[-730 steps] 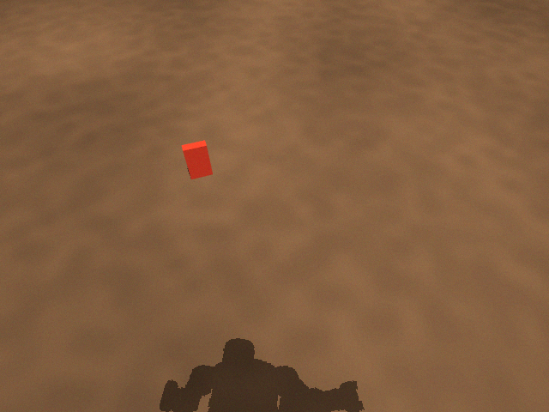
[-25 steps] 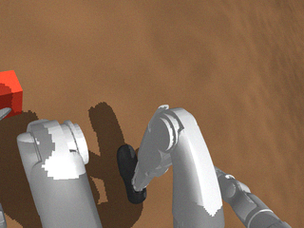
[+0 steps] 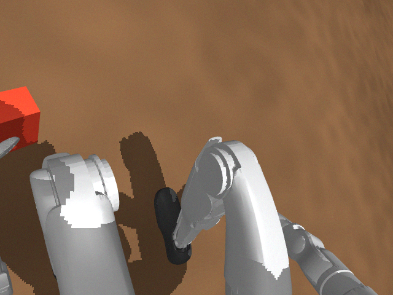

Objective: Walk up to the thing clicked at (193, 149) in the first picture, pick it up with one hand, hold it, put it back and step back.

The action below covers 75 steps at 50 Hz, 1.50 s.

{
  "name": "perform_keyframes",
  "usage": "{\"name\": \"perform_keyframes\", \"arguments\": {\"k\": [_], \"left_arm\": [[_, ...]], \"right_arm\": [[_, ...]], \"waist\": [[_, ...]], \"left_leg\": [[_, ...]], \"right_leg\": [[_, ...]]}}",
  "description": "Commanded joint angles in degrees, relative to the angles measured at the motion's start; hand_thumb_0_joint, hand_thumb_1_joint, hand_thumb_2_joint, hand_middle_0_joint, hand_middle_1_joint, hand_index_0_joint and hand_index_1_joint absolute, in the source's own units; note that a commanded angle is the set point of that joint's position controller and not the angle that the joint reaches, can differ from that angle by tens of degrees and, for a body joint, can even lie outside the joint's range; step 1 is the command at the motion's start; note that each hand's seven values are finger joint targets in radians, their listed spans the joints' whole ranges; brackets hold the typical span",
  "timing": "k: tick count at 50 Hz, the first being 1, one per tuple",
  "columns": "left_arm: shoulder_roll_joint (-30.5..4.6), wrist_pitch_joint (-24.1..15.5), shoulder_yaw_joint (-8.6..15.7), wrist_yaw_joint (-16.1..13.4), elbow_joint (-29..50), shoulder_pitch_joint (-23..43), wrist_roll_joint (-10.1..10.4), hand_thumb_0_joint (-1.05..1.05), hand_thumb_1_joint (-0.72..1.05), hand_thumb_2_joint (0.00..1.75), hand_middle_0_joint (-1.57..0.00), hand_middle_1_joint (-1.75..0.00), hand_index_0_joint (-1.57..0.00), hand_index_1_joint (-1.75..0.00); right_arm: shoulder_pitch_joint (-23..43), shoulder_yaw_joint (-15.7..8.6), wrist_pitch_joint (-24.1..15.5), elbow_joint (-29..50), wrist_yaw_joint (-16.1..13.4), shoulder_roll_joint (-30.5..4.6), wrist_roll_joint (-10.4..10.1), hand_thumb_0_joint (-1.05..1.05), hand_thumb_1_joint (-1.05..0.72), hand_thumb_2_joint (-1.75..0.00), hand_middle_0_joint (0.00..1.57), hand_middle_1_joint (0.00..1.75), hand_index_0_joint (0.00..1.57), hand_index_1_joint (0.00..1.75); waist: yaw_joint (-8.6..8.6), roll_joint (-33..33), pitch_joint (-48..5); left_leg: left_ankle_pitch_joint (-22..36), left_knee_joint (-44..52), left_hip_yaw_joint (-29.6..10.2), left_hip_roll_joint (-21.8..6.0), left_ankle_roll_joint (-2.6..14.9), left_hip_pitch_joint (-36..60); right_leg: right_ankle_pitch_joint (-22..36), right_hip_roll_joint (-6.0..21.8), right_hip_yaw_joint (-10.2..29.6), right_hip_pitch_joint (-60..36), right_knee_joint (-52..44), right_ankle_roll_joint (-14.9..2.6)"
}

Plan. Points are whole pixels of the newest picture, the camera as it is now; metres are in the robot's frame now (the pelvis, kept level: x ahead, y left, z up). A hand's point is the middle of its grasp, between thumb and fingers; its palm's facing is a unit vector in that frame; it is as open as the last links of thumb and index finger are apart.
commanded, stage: close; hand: left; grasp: from the side
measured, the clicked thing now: out of the picture +0.39 +0.27 -0.19
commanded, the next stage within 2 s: settle in 0.18 s
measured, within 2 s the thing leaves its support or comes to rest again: leaves its support in 0.52 s
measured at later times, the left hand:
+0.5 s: hand out of the picture +0.39 +0.30 -0.17, palm faces +0.37 -0.93 +0.00, open 8.7 cm
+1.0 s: hand out of the picture +0.36 +0.31 -0.05, palm faces +0.35 -0.94 -0.04, open 8.8 cm
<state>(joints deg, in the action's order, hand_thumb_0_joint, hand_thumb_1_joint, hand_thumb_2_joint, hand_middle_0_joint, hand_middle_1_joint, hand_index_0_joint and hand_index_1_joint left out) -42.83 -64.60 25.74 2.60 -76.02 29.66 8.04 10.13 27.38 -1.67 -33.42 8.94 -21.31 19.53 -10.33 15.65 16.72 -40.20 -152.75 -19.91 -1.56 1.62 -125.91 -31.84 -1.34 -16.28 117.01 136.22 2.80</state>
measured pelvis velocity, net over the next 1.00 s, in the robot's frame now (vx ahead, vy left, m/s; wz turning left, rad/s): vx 0.01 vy -0.01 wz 0.08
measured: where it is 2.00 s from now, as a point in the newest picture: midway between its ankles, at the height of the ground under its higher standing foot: (132, 260)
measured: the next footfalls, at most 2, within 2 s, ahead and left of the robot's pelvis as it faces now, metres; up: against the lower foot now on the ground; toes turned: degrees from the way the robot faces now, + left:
none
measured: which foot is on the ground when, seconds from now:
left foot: down 0.00-1.00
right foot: down 0.00-1.00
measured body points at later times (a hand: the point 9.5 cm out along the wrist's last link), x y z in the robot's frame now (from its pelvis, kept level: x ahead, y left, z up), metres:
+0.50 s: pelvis +0.00 +0.00 +0.00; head +0.21 +0.20 +0.34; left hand +0.36 +0.34 -0.16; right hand +0.19 -0.24 -0.03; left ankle +0.09 +0.12 -0.25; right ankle +0.16 -0.12 -0.25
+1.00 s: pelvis +0.01 -0.01 +0.03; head +0.18 +0.14 +0.42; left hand +0.34 +0.36 -0.05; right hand +0.22 -0.24 -0.04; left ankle +0.09 +0.11 -0.25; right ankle +0.16 -0.12 -0.25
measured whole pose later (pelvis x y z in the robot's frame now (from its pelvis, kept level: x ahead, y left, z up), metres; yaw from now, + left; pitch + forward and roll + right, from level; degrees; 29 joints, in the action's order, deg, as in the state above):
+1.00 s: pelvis +0.01 -0.01 +0.03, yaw +4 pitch +21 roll -13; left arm -30.7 -44.9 21.4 5.7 -49.8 23.9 8.2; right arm 1.9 12.5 -0.5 -36.5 7.3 -19.2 11.1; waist -6.6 5.7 3.4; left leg -39.0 -144.6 -12.3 -1.4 1.7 -128.0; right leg -33.9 1.1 -10.9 121.3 133.7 1.2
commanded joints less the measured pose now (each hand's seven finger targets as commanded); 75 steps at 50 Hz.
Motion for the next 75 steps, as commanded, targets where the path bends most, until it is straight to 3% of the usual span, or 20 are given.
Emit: {"name": "perform_keyframes", "arguments": {"k": [1,9,15,19,29,36,44,45,46,50,51,52,58,59,61,65,70,71,73,75], "left_arm": [[-7.41,-5.29,0.37,-0.54,10.43,15.3,0.4,0.0,0.24,0.92,-1.11,-1.02,-1.11,-1.02],[-8.52,-4.71,0.99,-0.77,11.34,16.96,0.2,0.0,0.28,1.06,-1.21,-1.16,-1.21,-1.17],[-8.44,-4.66,1.32,-1.36,10.14,17.69,-0.53,0.0,0.32,1.13,-1.25,-1.23,-1.24,-1.25],[-10.14,-4.22,1.98,-1.46,13.84,18.12,-1.26,0.0,0.33,1.16,-1.27,-1.26,-1.26,-1.28],[-9.15,-0.22,2.78,-2.05,28.8,15.5,-1.17,0.0,0.34,1.23,-1.35,-1.37,-1.35,-1.38],[-5.21,4.73,1.14,-1.25,35.02,13.34,0.38,0.0,0.3,1.22,-1.38,-1.39,-1.37,-1.4],[1.65,10.64,-3.2,2.02,40.38,12.26,1.67,0.0,0.21,1.21,-1.39,-1.42,-1.4,-1.42],[1.18,11.42,-2.12,2.39,41.27,12.15,1.96,0.0,0.21,1.21,-1.38,-1.41,-1.39,-1.42],[2.11,11.9,-3.25,2.83,43.46,13.54,2.25,0.0,0.19,1.2,-1.37,-1.4,-1.37,-1.41],[2.53,15.1,-1.27,3.63,41.24,10.37,3.11,0.0,0.2,1.18,-1.37,-1.4,-1.38,-1.41],[3.01,15.07,-2.84,3.87,46.6,14.38,3.09,0.0,0.2,1.19,-1.37,-1.39,-1.37,-1.4],[2.73,15.61,-1.73,3.67,46.96,14.16,3.09,0.0,0.2,1.21,-1.4,-1.42,-1.4,-1.43],[5.34,17.9,-1.28,5.48,46.1,9.93,4.19,0.0,0.18,1.24,-1.43,-1.46,-1.43,-1.47],[4.21,17.51,-1.01,5.79,50.86,14.55,4.54,0.0,0.19,1.23,-1.42,-1.45,-1.42,-1.46],[4.3,18.31,-0.49,6.24,50.94,12.75,4.99,0.0,0.18,1.23,-1.41,-1.46,-1.42,-1.47],[6.89,19.63,-0.53,7.98,46.81,9.62,5.66,0.0,0.18,1.26,-1.41,-1.47,-1.42,-1.48],[7.11,20.62,0.34,8.89,48.55,9.33,5.9,0.0,0.16,1.28,-1.44,-1.49,-1.44,-1.51],[5.29,20.33,1.54,8.7,52.08,12.47,5.91,0.0,0.17,1.28,-1.44,-1.49,-1.44,-1.5],[7.52,21.04,0.68,8.86,50.73,9.51,5.85,0.0,0.14,1.29,-1.45,-1.51,-1.46,-1.52],[6.81,21.22,2.14,8.18,52.23,11.34,5.97,0.0,0.11,1.29,-1.45,-1.51,-1.45,-1.53]], "right_arm": [[-1.33,-7.59,0.47,0.83,-0.99,-20.76,-0.09,0.0,-0.91,-0.9,0.2,0.3,0.2,0.3],[-1.77,-7.68,0.45,0.79,-1.14,-20.0,-0.06,0.0,-0.9,-0.9,0.2,0.3,0.2,0.3],[-2.42,-7.76,0.85,0.51,-1.14,-20.48,0.05,0.0,-0.93,-0.9,0.2,0.3,0.2,0.3],[-2.65,-8.27,1.15,0.64,-1.2,-20.29,0.25,0.0,-0.92,-0.9,0.2,0.3,0.2,0.3],[-4.75,-11.64,1.3,1.51,-1.32,-19.12,-1.01,0.0,-0.92,-0.9,0.2,0.3,0.2,0.3],[-7.48,-14.97,1.08,0.87,-1.74,-17.59,-3.55,0.0,-0.92,-0.9,0.2,0.3,0.2,0.3],[-10.37,-19.78,0.5,0.01,-2.13,-15.44,-7.24,0.0,-0.92,-0.9,0.2,0.3,0.2,0.3],[-10.83,-20.55,0.56,-0.21,-2.31,-15.35,-7.89,0.0,-0.91,-0.9,0.2,0.3,0.2,0.3],[-10.23,-20.92,0.39,0.64,-2.41,-14.92,-8.39,0.0,-0.91,-0.9,0.2,0.3,0.2,0.3],[-12.78,-22.52,0.86,-1.1,-2.91,-13.74,-10.29,0.0,-0.91,-0.89,0.2,0.3,0.2,0.3],[-12.39,-23.37,0.76,-0.7,-3.09,-13.47,-10.54,0.0,-0.91,-0.89,0.2,0.3,0.2,0.3],[-12.59,-23.77,0.73,-0.66,-3.33,-12.8,-11.09,0.0,-0.91,-0.9,0.2,0.3,0.2,0.3],[-14.89,-25.27,1.06,-1.92,-4.09,-10.76,-12.93,0.0,-0.91,-0.9,0.2,0.3,0.2,0.3],[-15.07,-25.87,1.02,-2.0,-4.25,-11.02,-13.14,0.0,-0.91,-0.9,0.2,0.3,0.2,0.3],[-15.85,-26.7,0.92,-2.25,-4.59,-10.32,-13.51,0.0,-0.91,-0.9,0.2,0.3,0.2,0.3],[-16.63,-27.12,0.54,-2.7,-4.85,-9.15,-14.33,0.0,-0.92,-0.9,0.2,0.3,0.2,0.3],[-16.83,-28.31,0.0,-2.27,-5.35,-8.44,-14.88,0.0,-0.92,-0.9,0.2,0.3,0.2,0.3],[-17.29,-28.69,-0.07,-2.63,-5.56,-8.39,-15.02,0.0,-0.92,-0.9,0.2,0.3,0.2,0.3],[-17.6,-28.9,-0.31,-2.62,-5.65,-7.69,-15.25,0.0,-0.92,-0.9,0.2,0.3,0.2,0.3],[-17.84,-29.39,-0.58,-3.03,-5.88,-7.38,-15.42,0.0,-0.92,-0.9,0.2,0.3,0.2,0.3]], "waist": [[-7.68,-32.66,-31.45],[-7.54,-31.4,-32.71],[-8.69,-31.85,-32.78],[-7.1,-34.6,-34.59],[-4.15,-41.34,-42.24],[-2.58,-38.5,-44.6],[-0.83,-34.96,-46.77],[0.31,-34.53,-47.06],[0.56,-34.97,-48.02],[2.5,-33.74,-49.37],[2.81,-35.14,-51.25],[3.45,-34.4,-52.2],[3.7,-31.7,-55.11],[3.63,-32.58,-55.78],[4.54,-30.28,-58.34],[4.09,-26.28,-59.37],[5.86,-26.28,-61.43],[6.44,-25.87,-62.59],[6.42,-25.39,-62.76],[7.15,-25.39,-63.66]], "left_leg": [[3.39,22.68,2.22,-2.72,-3.7,22.44],[2.85,21.15,3.92,-2.31,-2.87,20.36],[3.93,22.17,2.64,-2.56,-3.38,22.38],[5.11,22.39,3.44,-2.63,-3.58,23.97],[8.09,25.53,4.75,-2.4,-4.24,29.16],[7.33,26.16,7.03,-1.42,-3.17,25.36],[0.06,29.3,8.28,-0.48,-1.96,22.3],[-1.33,30.17,8.41,-0.41,-1.85,22.22],[-1.45,30.53,8.76,-0.27,-1.8,22.28],[-0.72,31.9,10.13,0.33,-1.65,22.38],[0.01,32.27,10.4,0.15,-1.8,23.7],[0.54,32.27,10.75,0.37,-1.6,23.9],[3.83,32.91,12.09,0.88,-1.39,25.39],[3.49,33.2,12.41,1.01,-1.25,24.9],[4.69,32.65,14.07,1.36,-0.87,23.76],[5.96,32.48,15.02,1.55,-0.41,23.1],[6.11,33.84,16.19,1.7,-0.5,24.32],[6.49,33.98,16.59,1.79,-0.43,24.47],[7.73,34.48,16.82,1.82,-0.51,24.79],[7.88,34.81,17.32,1.82,-0.48,25.07]], "right_leg": [[5.43,-3.01,-3.89,-11.07,-6.79,-3.49],[5.17,-3.35,-2.97,-12.92,-8.22,-3.48],[5.87,-2.98,-3.58,-11.96,-7.58,-3.39],[6.13,-2.98,-2.94,-12.17,-7.39,-3.65],[7.88,-2.43,-1.34,-12.41,-7.22,-4.28],[7.91,-2.19,0.64,-12.44,-9.1,-4.47],[1.99,-1.56,2.33,-9.08,-11.15,-4.66],[0.8,-1.42,2.65,-8.17,-11.44,-4.76],[0.87,-1.38,2.98,-8.33,-11.63,-4.86],[0.25,-0.81,4.3,-7.47,-12.34,-5.07],[0.71,-0.83,4.69,-7.24,-12.12,-5.35],[0.98,-0.74,5.02,-7.29,-12.66,-5.33],[2.14,-0.09,6.77,-7.92,-13.8,-5.48],[1.92,0.09,7.04,-8.11,-13.95,-5.53],[2.15,0.11,8.15,-11.86,-15.33,-5.27],[2.91,0.48,9.21,-14.27,-16.76,-4.88],[2.18,0.84,10.42,-15.62,-18.32,-4.97],[2.29,0.9,10.8,-16.33,-18.75,-4.95],[3.07,1.03,11.25,-17.05,-19.2,-4.94],[3.08,1.06,11.85,-17.9,-19.75,-4.94]]}}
